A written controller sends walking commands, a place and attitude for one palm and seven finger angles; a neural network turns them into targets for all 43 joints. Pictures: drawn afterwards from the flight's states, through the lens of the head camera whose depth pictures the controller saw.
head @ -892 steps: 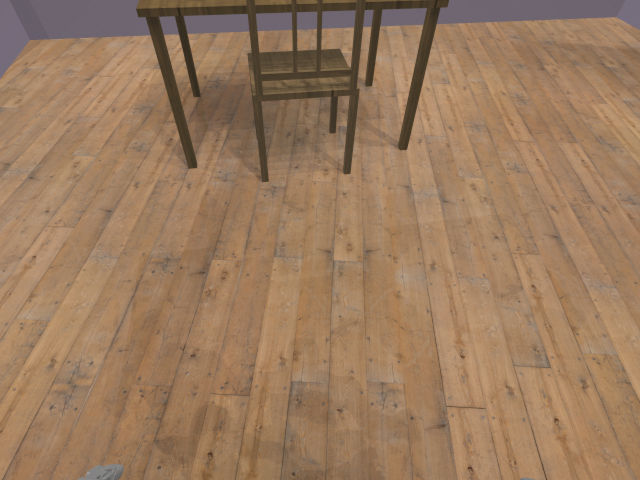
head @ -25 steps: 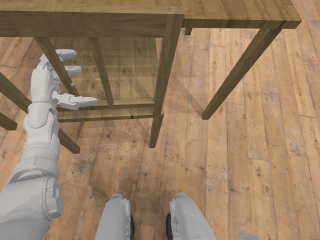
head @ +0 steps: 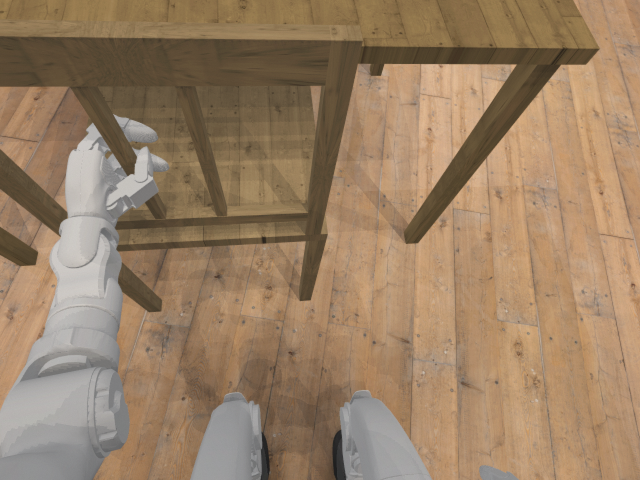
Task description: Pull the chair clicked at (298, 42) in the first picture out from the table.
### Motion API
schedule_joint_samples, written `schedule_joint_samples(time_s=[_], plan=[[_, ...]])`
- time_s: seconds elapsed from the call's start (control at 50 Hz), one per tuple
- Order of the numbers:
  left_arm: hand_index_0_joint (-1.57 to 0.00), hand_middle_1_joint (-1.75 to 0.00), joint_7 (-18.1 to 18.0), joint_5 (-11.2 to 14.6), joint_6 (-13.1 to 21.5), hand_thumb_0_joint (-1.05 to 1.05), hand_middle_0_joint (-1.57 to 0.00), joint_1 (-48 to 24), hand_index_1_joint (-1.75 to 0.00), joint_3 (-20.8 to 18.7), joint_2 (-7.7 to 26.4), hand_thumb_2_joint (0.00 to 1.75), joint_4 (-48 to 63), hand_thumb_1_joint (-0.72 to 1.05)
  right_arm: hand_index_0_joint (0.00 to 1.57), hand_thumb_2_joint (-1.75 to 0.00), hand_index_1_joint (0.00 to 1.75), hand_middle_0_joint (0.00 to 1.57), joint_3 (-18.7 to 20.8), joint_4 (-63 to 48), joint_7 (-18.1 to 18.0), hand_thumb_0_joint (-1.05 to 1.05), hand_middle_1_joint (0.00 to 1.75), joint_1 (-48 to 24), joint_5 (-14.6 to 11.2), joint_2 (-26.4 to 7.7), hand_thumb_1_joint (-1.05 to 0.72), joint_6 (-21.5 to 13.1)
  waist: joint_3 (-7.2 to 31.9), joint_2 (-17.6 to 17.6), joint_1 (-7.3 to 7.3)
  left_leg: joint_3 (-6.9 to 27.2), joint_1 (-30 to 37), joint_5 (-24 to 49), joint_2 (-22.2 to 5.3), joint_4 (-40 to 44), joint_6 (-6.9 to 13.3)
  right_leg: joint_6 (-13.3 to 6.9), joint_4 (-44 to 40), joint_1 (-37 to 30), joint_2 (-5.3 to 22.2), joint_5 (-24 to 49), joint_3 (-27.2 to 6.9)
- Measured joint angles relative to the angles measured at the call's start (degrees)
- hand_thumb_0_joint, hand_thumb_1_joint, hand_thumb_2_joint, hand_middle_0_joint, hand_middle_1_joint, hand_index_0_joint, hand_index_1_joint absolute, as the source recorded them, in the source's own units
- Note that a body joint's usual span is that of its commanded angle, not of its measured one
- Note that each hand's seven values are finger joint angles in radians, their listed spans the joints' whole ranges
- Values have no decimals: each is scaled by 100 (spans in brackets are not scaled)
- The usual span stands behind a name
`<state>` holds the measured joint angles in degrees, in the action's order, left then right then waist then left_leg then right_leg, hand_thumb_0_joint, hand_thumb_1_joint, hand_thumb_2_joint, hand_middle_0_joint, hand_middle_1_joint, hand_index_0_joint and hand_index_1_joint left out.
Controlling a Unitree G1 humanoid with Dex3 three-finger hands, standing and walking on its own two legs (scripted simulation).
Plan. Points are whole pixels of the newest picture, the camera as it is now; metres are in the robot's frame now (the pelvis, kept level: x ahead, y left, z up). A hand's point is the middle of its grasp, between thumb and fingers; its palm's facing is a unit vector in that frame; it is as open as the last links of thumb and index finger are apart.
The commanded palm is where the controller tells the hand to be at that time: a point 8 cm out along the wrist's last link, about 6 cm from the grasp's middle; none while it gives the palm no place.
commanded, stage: hook a spindle and tug to test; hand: left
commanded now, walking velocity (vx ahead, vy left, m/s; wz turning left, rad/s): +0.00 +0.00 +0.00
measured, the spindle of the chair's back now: (130, 163) +0.50 +0.21 +0.02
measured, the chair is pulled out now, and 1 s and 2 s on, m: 0.00 0.04 0.18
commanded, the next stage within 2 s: step backward, pulling the chair out in 0.48 s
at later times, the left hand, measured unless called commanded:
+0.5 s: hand (151, 197) +0.45 +0.18 +0.02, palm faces +0.04 -1.00 -0.03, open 5.0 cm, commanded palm +0.41 +0.22 +0.03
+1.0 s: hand (161, 204) +0.43 +0.16 +0.04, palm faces +0.04 -0.99 -0.14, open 4.8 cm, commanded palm +0.41 +0.21 +0.04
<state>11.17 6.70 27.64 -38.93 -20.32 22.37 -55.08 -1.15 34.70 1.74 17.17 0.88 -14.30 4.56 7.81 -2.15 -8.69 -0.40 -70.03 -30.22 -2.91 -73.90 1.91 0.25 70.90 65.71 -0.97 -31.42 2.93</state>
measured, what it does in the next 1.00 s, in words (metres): rises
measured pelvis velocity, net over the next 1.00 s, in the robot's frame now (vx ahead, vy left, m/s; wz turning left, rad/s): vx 0.03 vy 0.01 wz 0.01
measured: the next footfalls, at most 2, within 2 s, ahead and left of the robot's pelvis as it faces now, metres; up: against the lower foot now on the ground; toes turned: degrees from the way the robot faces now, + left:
none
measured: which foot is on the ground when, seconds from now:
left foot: down 0.00-1.00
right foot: down 0.00-1.00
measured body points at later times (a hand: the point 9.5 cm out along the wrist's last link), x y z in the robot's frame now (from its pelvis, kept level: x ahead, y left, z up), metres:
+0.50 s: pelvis +0.02 +0.00 +0.01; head +0.17 +0.02 +0.44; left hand +0.44 +0.23 +0.03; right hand +0.10 -0.26 -0.11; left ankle +0.03 +0.10 -0.62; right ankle +0.02 -0.13 -0.62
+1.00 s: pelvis +0.03 +0.01 +0.10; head +0.14 +0.03 +0.54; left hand +0.42 +0.21 +0.05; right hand +0.09 -0.26 -0.01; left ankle +0.03 +0.10 -0.62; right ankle +0.02 -0.13 -0.62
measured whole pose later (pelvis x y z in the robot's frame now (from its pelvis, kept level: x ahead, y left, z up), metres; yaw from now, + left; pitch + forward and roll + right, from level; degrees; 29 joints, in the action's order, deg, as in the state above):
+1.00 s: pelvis +0.03 +0.01 +0.10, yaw +1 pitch +13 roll -2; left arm -3.1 3.0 11.7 -32.3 -6.8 14.7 -60.7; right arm 0.3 36.5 -5.0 16.7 -1.8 -14.4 6.1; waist -0.2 -0.4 -6.1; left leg -2.6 -33.8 -18.4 -1.5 -39.4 2.4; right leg 1.2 35.8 30.1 -0.3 -17.3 1.5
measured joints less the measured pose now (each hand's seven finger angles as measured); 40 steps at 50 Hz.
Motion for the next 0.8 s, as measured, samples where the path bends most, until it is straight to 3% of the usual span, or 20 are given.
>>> schedule_joint_samples(time_s=[0.18,0.6,0.62,0.66,0.7,0.74,0.8], plan=[[-44,-145,-149,71,-103,1,-46,390,-145,58,-112,82,466,82,20,-90,30,20,50,-123,40,0,30,-84,-12,13,-90,-47,30,6,-1,-50,126,-32,-10,85,-1,7,-76,-99,-11,-15,-52],[-43,-145,-327,209,-111,2,-45,1399,-145,510,-574,81,1526,81,20,-90,30,20,126,-127,53,0,30,-226,-53,67,-90,-218,88,5,247,-69,470,-114,50,310,-12,18,-275,-438,38,-119,-72],[-43,-145,-449,50,-242,1,-46,1375,-145,547,-562,81,1595,80,20,-90,30,20,124,-137,-3,0,30,-272,-110,85,-90,-136,-47,27,259,-72,617,-109,64,361,-10,22,-314,-581,51,-119,-74],[-43,-141,-821,-189,-825,1,-46,1248,-145,765,-551,82,1646,80,20,-90,30,20,118,-180,-204,0,30,-341,-235,145,-90,73,-395,31,291,-70,1143,59,106,708,84,55,-662,-1122,80,1,-62],[-43,-136,-1167,-323,-1363,1,-43,1132,-145,1003,-575,83,1408,80,20,-90,30,20,56,-215,-384,0,30,-316,-316,185,-91,207,-508,6,306,-80,1672,225,142,1253,23,58,-1217,-1648,103,208,-69],[-44,-127,-1390,-175,-1613,1,-38,1045,-145,1035,-727,82,971,80,20,-90,30,20,-25,-224,-490,0,30,-248,-361,199,-91,284,-508,-1,319,-106,2151,461,156,1840,-11,75,-1822,-2122,105,473,-88],[-46,-117,-1546,-161,-1707,2,-32,854,-145,1033,-843,82,299,80,20,-90,30,20,-107,-162,-568,0,30,-171,-369,206,-90,325,-518,76,305,-130,2736,788,154,2565,1,91,-2549,-2685,93,891,-88]])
